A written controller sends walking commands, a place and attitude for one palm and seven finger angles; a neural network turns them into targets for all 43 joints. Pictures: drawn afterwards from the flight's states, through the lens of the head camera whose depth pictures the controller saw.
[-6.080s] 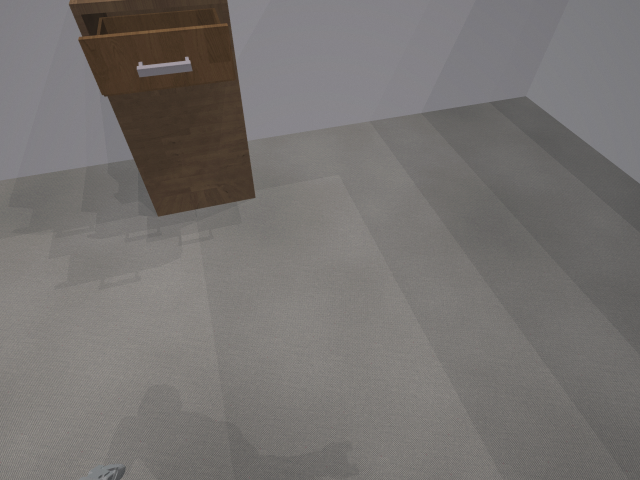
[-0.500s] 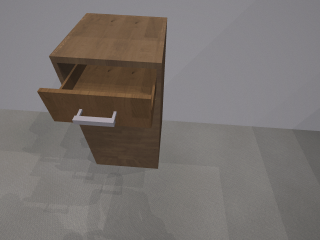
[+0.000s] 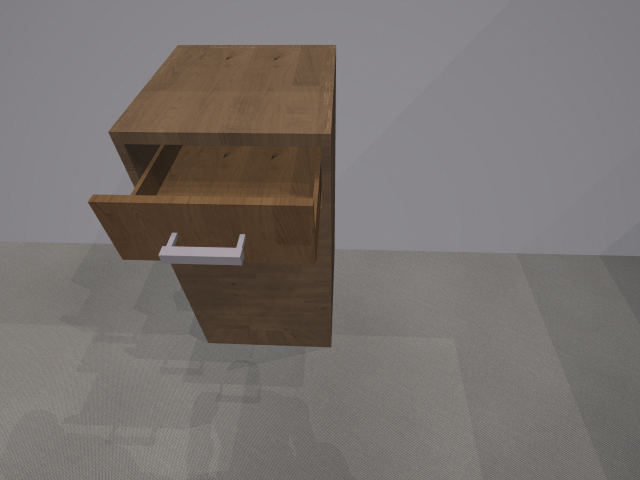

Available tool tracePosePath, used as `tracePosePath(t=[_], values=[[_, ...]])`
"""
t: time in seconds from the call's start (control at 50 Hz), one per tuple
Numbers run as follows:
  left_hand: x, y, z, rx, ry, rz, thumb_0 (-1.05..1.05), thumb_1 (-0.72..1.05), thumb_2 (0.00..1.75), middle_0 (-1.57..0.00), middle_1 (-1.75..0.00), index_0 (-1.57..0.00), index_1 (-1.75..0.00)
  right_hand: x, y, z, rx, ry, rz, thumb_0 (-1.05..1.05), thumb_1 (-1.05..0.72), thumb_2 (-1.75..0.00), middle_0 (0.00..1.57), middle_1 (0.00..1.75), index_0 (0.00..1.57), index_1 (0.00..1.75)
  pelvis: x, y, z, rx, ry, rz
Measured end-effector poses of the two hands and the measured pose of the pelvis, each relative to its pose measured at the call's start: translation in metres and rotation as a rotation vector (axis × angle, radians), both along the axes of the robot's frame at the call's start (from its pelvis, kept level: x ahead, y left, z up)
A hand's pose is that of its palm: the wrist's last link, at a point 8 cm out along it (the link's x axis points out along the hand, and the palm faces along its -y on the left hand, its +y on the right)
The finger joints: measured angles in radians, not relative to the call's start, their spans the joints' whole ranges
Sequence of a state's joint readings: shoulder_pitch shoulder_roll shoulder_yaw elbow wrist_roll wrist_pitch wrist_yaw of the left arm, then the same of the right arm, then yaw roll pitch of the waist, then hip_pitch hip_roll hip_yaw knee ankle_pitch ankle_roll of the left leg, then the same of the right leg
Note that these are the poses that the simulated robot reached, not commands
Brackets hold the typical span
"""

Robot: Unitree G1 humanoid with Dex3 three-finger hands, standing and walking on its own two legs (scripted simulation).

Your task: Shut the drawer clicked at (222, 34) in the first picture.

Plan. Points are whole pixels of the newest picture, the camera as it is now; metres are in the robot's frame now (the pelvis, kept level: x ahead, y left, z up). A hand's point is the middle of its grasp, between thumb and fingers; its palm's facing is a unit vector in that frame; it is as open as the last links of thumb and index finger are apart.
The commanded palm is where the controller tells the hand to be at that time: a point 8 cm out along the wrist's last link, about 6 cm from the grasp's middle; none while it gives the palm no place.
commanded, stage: look again from close up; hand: left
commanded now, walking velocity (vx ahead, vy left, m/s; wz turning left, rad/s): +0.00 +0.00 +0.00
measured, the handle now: (205, 247) +0.50 +0.24 -0.03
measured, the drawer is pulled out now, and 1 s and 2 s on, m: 0.17 0.17 0.17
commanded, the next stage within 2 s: shuffle to correct the standing spot in 0.26 s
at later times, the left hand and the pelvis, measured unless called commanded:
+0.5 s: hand out of the picture +0.01 +0.16 -0.17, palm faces +0.01 -0.98 -0.19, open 7.4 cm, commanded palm none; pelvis +0.02 +0.00 +0.00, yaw +0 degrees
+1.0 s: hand out of the picture +0.09 +0.19 -0.17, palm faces +0.02 -0.97 -0.24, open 7.4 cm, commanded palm none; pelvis +0.06 +0.01 +0.00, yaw -1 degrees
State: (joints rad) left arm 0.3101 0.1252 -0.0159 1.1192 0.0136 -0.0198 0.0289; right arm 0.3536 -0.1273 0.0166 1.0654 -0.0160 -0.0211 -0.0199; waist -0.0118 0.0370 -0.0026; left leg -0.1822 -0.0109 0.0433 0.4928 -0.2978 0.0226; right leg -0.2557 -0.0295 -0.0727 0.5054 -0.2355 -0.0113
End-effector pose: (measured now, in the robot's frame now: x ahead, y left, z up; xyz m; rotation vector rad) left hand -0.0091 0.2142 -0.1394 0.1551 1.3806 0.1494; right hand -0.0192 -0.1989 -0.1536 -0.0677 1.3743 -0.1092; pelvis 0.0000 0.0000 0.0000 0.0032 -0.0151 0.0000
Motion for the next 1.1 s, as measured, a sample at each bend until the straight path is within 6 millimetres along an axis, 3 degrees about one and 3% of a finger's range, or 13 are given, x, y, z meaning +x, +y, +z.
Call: tracePosePath(t=[0.2,0.56,0.7,0.88,1.1], values=[[0.025,0.013,0.006,0.027,-0.025,-0.009,0.01,0.92,0.90,-0.20,-0.30,-0.20,-0.29,0.010,0.002,0.001,0.000,0.019,0.017,0.01,-0.92,-0.90,0.20,0.30,0.20,0.30,0.009,0.004,0.003,0.008,-0.003,-0.004],[0.020,-0.006,-0.005,-0.021,0.047,0.017,0.01,0.91,0.90,-0.20,-0.30,-0.20,-0.29,0.031,-0.019,0.000,-0.039,0.057,0.030,0.00,-0.91,-0.90,0.20,0.30,0.20,0.30,0.030,-0.003,-0.002,0.001,-0.002,-0.008],[0.025,0.001,-0.014,-0.037,0.076,0.049,0.01,0.91,0.90,-0.20,-0.30,-0.20,-0.29,0.046,-0.014,0.002,-0.060,0.068,0.031,0.00,-0.91,-0.90,0.20,0.30,0.20,0.30,0.049,0.004,-0.007,-0.002,0.009,-0.004],[0.067,0.013,-0.007,0.009,0.037,0.038,0.01,0.91,0.90,-0.20,-0.30,-0.20,-0.29,0.067,0.000,0.001,-0.048,0.066,-0.001,0.00,-0.91,-0.90,0.20,0.30,0.20,0.30,0.066,0.008,-0.003,0.008,0.006,-0.015],[0.107,0.020,0.001,0.054,-0.069,-0.024,0.01,0.91,0.90,-0.20,-0.30,-0.20,-0.29,0.072,-0.020,0.002,-0.073,0.027,-0.023,0.01,-0.93,-0.90,0.20,0.30,0.20,0.30,0.054,0.000,-0.002,0.014,0.021,-0.021]])
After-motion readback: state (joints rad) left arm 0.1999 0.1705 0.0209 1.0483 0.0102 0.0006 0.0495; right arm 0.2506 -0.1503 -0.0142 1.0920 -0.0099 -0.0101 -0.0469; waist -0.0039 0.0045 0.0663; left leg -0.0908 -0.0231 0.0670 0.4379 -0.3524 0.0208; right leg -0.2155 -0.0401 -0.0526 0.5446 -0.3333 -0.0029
